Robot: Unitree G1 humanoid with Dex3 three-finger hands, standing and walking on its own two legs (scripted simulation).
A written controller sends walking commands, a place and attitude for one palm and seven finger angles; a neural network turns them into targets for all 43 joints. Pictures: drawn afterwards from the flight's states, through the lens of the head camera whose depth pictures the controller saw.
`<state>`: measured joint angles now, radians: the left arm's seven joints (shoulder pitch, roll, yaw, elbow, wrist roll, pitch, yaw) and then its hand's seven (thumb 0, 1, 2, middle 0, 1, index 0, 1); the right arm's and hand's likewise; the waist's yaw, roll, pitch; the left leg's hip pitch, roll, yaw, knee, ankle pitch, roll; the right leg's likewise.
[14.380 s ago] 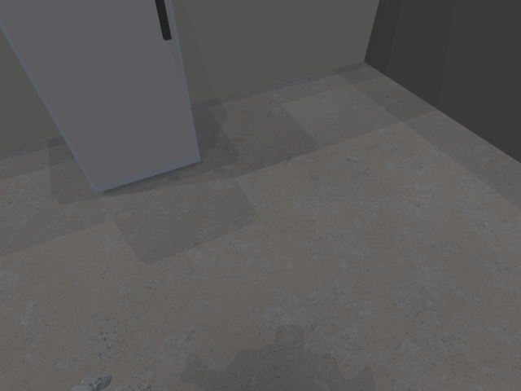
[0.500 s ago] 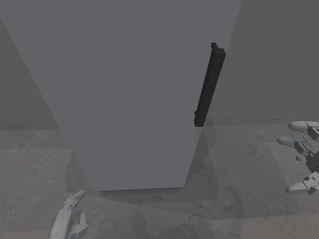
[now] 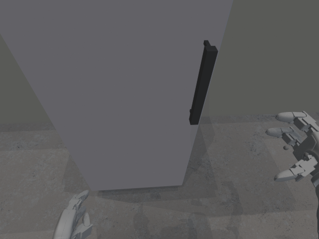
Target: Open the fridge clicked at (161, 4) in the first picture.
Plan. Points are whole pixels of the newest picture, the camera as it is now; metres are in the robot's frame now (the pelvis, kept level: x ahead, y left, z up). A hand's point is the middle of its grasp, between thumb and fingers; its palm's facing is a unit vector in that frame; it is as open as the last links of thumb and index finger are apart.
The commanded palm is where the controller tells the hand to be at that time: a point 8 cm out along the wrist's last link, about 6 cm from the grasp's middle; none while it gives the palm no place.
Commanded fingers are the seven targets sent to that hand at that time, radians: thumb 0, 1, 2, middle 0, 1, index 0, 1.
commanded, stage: move the hooked fingers beside the handle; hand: right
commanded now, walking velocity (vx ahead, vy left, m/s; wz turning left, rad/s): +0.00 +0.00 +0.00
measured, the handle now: (199, 87) +0.52 -0.10 +0.11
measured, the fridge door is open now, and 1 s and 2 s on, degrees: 0 0 0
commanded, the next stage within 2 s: none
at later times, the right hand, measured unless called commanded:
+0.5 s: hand (262, 127) +0.35 -0.23 +0.13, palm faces -0.05 +1.00 -0.01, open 14.0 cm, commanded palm +0.33 -0.28 +0.13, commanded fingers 0.00 0.50 -0.30 0.30 1.20 0.30 1.20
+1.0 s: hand (247, 112) +0.40 -0.21 +0.13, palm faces -0.09 +1.00 +0.01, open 14.0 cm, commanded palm +0.39 -0.25 +0.13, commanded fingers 0.00 0.50 -0.30 0.30 1.20 0.30 1.20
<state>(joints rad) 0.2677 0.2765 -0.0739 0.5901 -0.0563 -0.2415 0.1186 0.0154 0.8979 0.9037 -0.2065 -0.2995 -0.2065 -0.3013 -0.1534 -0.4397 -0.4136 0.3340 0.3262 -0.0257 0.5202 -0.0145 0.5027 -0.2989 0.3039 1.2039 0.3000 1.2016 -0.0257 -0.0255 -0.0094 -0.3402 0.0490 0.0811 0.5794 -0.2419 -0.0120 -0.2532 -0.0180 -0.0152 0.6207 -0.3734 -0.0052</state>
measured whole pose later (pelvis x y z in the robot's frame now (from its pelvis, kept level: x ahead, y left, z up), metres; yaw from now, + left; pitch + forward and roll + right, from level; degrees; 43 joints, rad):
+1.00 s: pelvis +0.00 +0.00 +0.00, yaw +1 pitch +5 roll +0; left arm 0.33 0.29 -0.05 0.62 -0.05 -0.12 0.09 0.01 0.90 0.90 -0.21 -0.30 -0.21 -0.30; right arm -0.54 -0.44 -0.34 0.73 0.25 -0.11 0.42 -0.01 0.50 -0.30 0.30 1.20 0.30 1.20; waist 0.04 -0.01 -0.04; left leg -0.46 0.04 0.06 0.61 -0.24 -0.01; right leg -0.36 -0.02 -0.03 0.63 -0.37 0.00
